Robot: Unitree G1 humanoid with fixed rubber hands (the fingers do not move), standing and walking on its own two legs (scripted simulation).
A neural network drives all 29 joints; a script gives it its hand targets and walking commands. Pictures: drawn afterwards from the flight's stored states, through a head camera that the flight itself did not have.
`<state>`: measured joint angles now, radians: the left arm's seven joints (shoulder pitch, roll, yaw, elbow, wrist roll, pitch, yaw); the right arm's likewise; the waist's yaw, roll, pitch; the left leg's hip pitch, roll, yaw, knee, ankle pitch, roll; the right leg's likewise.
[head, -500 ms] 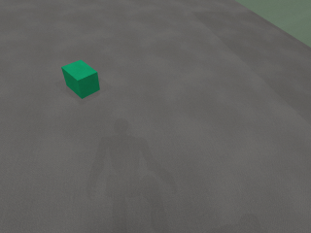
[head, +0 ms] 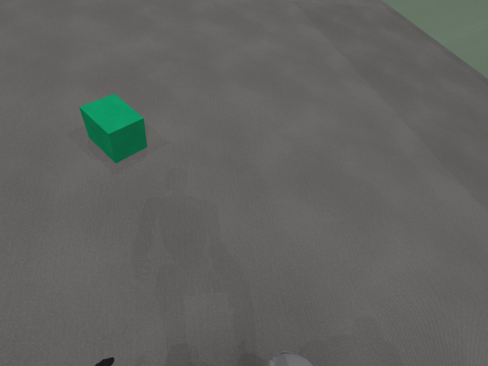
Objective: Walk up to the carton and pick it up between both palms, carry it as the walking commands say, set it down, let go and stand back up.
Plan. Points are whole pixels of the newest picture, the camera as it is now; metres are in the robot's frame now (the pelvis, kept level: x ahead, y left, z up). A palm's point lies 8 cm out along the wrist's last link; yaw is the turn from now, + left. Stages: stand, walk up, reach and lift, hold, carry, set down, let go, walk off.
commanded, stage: walk up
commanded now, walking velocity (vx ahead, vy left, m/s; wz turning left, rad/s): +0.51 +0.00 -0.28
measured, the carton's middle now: (115, 128) +1.29 +0.63 -0.67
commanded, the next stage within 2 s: none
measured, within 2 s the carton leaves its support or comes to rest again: neither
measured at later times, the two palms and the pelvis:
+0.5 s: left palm (88, 288) +0.29 +0.30 -0.18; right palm (313, 244) +0.42 -0.18 -0.13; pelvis +0.29 +0.05 -0.03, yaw -3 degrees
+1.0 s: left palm (135, 155) +0.64 +0.29 -0.15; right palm (307, 229) +0.45 -0.16 -0.13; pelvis +0.54 +0.05 +0.00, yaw -3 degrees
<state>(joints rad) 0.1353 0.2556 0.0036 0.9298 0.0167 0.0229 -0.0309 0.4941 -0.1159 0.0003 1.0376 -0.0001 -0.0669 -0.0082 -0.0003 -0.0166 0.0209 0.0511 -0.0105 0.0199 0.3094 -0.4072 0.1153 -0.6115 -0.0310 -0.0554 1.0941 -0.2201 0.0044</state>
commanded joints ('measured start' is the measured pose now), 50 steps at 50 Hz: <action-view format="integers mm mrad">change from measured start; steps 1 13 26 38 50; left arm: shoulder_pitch -195 344 131 22 -9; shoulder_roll -16 108 -7 -6 -45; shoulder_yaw -3 72 26 30 -1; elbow -68 68 -52 23 -8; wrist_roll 9 31 9 19 0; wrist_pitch -46 -122 -96 -20 -69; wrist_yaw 4 70 43 5 32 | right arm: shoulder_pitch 112 -513 -36 -13 25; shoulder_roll -136 -185 -259 -149 -170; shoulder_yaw -43 -60 -61 -39 -30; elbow -21 -274 -43 -15 -14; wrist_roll -20 -26 -32 -12 -25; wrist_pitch -27 -23 -9 -31 -32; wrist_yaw -21 -11 3 2 -20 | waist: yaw -120 171 -92 -55 -26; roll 207 -68 164 224 257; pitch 50 101 -34 31 -51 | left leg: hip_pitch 191 -1070 -48 -66 173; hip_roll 170 174 394 219 223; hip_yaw -5 -173 -476 -20 81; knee -42 1292 -59 -76 88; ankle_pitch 1022 -173 343 559 1196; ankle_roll -95 -101 78 -101 -41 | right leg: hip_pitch -208 737 -115 -60 53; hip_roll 49 -389 -29 -34 37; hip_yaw -69 555 79 23 -100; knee -167 -793 282 -10 -418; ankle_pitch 12 258 -232 47 -49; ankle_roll -2 -288 -50 10 -50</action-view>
